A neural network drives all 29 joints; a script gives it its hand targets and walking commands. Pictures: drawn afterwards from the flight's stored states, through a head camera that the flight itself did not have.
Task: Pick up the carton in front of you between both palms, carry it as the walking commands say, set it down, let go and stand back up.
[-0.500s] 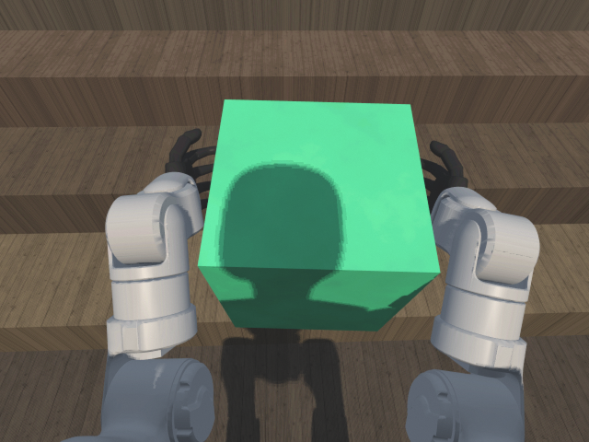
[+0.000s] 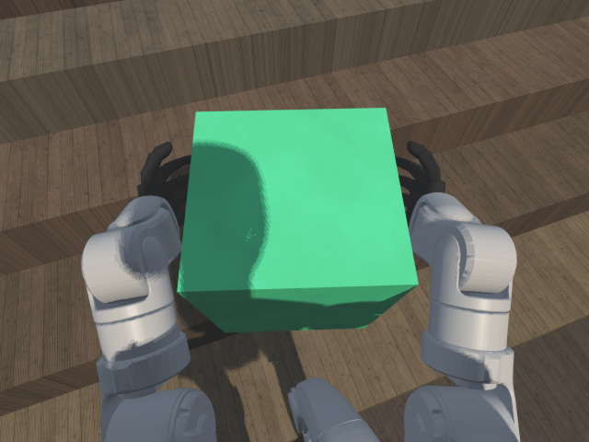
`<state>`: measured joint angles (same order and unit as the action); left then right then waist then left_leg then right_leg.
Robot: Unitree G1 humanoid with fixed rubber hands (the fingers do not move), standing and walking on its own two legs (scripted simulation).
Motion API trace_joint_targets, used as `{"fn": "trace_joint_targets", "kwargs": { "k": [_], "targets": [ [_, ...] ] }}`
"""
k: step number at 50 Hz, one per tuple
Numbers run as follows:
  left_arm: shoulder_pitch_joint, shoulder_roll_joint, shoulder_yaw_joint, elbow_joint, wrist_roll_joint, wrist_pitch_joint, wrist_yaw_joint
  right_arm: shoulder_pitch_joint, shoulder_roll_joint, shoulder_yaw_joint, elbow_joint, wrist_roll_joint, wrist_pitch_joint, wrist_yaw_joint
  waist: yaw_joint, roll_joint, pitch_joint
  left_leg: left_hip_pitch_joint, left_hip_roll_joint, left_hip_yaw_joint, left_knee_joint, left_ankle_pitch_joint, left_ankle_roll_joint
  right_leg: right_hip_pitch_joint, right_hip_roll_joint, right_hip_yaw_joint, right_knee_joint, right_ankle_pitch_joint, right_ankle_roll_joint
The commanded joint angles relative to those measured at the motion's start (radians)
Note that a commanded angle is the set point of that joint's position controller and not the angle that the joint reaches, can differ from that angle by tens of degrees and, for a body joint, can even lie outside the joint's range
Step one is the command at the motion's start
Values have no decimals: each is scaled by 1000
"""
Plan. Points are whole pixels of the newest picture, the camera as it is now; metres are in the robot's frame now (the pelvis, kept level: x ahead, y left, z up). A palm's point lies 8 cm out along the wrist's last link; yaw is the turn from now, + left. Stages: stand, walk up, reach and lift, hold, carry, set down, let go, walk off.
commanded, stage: carry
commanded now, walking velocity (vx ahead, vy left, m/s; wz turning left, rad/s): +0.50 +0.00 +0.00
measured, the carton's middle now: (293, 236) +0.37 -0.07 +0.05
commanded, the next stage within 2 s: none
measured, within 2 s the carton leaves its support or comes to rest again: neither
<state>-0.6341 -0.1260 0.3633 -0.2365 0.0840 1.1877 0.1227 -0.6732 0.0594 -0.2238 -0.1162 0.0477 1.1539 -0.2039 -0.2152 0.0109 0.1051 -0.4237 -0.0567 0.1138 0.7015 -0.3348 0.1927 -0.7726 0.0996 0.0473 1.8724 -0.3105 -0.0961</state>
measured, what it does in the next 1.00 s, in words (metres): climbs: right foot 0.17 m higher, then left foot 0.16 m higher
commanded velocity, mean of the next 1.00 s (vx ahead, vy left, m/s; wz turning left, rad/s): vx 0.50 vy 0.00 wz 0.00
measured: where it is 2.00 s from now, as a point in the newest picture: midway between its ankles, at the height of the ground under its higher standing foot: (142, 24)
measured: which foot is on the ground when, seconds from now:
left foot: down 0.00-0.24, up 0.26-0.68, down 0.70-1.00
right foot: up 0.00-0.20, down 0.22-0.74, up 0.76-1.00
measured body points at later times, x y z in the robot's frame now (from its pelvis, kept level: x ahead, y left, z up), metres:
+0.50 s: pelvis +0.31 -0.03 +0.19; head +0.33 -0.01 +0.63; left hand +0.67 +0.19 +0.37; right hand +0.73 -0.11 +0.37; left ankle +0.30 +0.07 -0.32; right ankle +0.34 -0.12 -0.54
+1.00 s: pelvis +0.58 +0.10 +0.35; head +0.64 +0.11 +0.80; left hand +0.99 +0.22 +0.50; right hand +0.96 -0.08 +0.51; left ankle +0.58 +0.17 -0.38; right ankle +0.59 +0.00 -0.16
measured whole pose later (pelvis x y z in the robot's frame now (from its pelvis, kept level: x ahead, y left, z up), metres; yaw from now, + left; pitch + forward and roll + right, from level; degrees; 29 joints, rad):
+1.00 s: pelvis +0.58 +0.10 +0.35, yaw +0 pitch +3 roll +0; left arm -0.76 -0.08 0.37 -0.11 0.11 1.24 0.12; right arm -0.77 0.06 -0.28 -0.02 0.02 1.19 -0.20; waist -0.13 -0.03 0.05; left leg -0.34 0.00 0.14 0.60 -0.33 0.08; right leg -0.94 0.00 -0.04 1.80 -0.29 -0.11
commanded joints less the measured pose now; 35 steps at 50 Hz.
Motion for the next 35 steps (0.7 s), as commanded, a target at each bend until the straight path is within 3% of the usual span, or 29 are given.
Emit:
{"fn": "trace_joint_targets", "kwargs": {
  "k": [1,2,4,5,6,7,8,9,10,11,12,13,14,15,17,19,20,21,23,24,26,27,28,30,31,32,33,34,35],
  "targets": [
    [-481,-568,-579,130,-84,-7,-23,-769,938,787,-119,447,13,201,71,-114,-477,624,280,-488,-274,572,69,-314,-99,-69,-120,-122,-21],
    [-469,-555,-562,168,-71,2,-16,-767,889,752,-78,436,24,197,53,-24,-482,671,314,-483,-273,760,96,-388,-92,-70,0,-173,-33],
    [-488,-510,-539,209,-54,37,0,-746,824,669,19,407,53,188,55,81,-428,767,368,-481,-338,623,119,-673,-125,-54,205,-299,-51],
    [-524,-505,-535,218,-59,55,8,-752,812,631,52,397,68,186,62,60,-358,756,315,-414,-388,476,108,-783,-140,-113,173,-375,-46],
    [-563,-493,-520,228,-67,72,16,-768,795,597,82,384,84,184,102,44,-280,621,277,-352,-466,420,64,-712,-175,-106,-11,-390,-49],
    [-601,-485,-517,229,-81,91,24,-762,765,556,105,377,100,179,153,-5,-283,379,239,-233,-623,493,44,-384,-192,-178,-367,-267,-47],
    [-663,-494,-518,228,-104,104,30,-805,752,524,108,366,116,175,169,22,-289,81,181,-90,-685,748,44,24,-123,-295,-592,-139,-50],
    [-717,-518,-542,230,-129,122,37,-804,738,484,118,347,133,166,220,184,-420,24,211,-22,-571,1343,49,312,-42,-361,-529,24,-71],
    [-758,-567,-574,227,-181,133,35,-828,730,453,103,324,147,159,328,283,-560,115,233,32,-373,1706,20,442,-7,-364,-548,59,-84],
    [-829,-611,-609,189,-243,139,28,-848,729,418,100,298,159,150,448,324,-651,167,236,19,-103,1850,-13,582,22,-313,-726,89,-67],
    [-888,-662,-636,161,-300,141,16,-848,716,372,101,247,169,138,505,206,-691,166,178,-14,229,1679,-56,693,65,-217,-1040,125,-59],
    [-918,-695,-661,154,-341,140,5,-781,707,319,133,173,175,128,412,-163,-772,-75,-30,-72,783,581,-175,851,-270,408,-1358,410,-273],
    [-892,-763,-701,204,-402,134,-9,-696,656,280,167,94,187,119,330,-290,-904,-116,-114,-255,1206,207,-178,814,-394,854,-1526,435,-381],
    [-968,-830,-730,165,-469,125,-28,-697,628,242,173,34,188,111,304,-134,-881,-174,-65,-311,1328,206,-149,787,-366,780,-1464,186,-356],
    [-1158,-926,-775,101,-562,93,-66,-752,625,209,160,-17,171,109,294,31,-631,-359,9,-291,1255,190,-94,642,-328,607,-1389,11,-242],
    [-1205,-966,-789,117,-604,77,-86,-759,624,212,179,-45,153,107,273,37,-558,-396,53,-257,1180,153,-74,617,-315,456,-1421,-110,-180],
    [-1187,-966,-783,146,-605,75,-89,-735,618,214,202,-52,149,106,290,43,-543,-440,59,-223,1155,132,-67,655,-329,414,-1446,-58,-179],
    [-1157,-957,-762,178,-595,74,-90,-720,619,215,235,-62,149,106,303,33,-540,-486,62,-171,1112,1,-64,712,-358,393,-1478,64,-196],
    [-1093,-935,-717,251,-560,79,-89,-672,623,220,308,-73,153,108,326,48,-525,-605,84,-119,1065,-24,-60,832,-376,320,-1485,253,-203],
    [-1070,-921,-690,276,-533,83,-87,-664,644,228,331,-71,157,111,348,-40,-527,-702,79,-91,1215,-60,-47,888,-409,315,-1510,291,-225],
    [-1020,-894,-619,342,-475,97,-86,-683,690,241,379,-50,172,115,370,-101,-498,-1024,110,-145,1483,-225,-36,1072,-470,343,-1533,227,-242],
    [-1011,-886,-594,365,-454,102,-88,-705,714,253,392,-35,177,116,374,-88,-457,-1158,135,-168,1558,-287,-37,1122,-479,328,-1550,143,-226],
    [-996,-877,-571,379,-437,105,-90,-733,740,257,402,-28,180,117,340,-68,-414,-1170,160,-157,1504,-295,-41,1065,-439,264,-1563,35,-177],
    [-1014,-853,-539,383,-409,108,-98,-787,778,287,388,7,181,114,310,-99,-318,-1102,195,-66,1352,-218,-73,885,-383,141,-1709,-193,-122],
    [-1003,-846,-511,384,-393,112,-99,-812,807,307,373,30,183,112,246,-111,-285,-779,209,0,1020,-166,-90,606,-323,9,-1864,-61,-109],
    [-985,-841,-491,393,-371,117,-100,-838,835,333,361,57,181,110,226,-172,-291,-457,193,44,806,-93,-89,413,-265,-150,-1934,189,-87],
    [-963,-834,-473,404,-346,124,-97,-834,864,367,350,84,178,107,190,-287,-348,-224,151,123,691,-10,-90,319,-261,-263,-1902,547,-110],
    [-910,-832,-458,424,-328,129,-94,-872,904,395,329,120,170,105,136,-353,-462,-115,98,163,678,36,-59,443,-275,-277,-1759,1100,-114],
    [-878,-816,-459,419,-298,131,-89,-869,922,422,316,162,161,104,68,-388,-575,-27,22,216,603,46,-56,573,-283,-300,-1557,1528,-92]
  ]
}}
